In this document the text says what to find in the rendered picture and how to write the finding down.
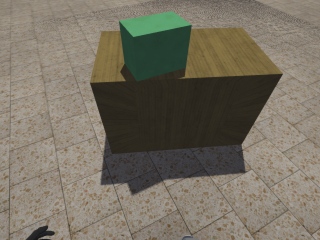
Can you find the robot left hand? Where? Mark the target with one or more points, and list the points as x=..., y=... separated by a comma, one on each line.
x=41, y=232

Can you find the carton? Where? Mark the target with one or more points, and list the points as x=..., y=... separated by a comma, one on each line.
x=155, y=44

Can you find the pedestal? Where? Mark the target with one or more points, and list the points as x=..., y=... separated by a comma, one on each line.
x=212, y=102

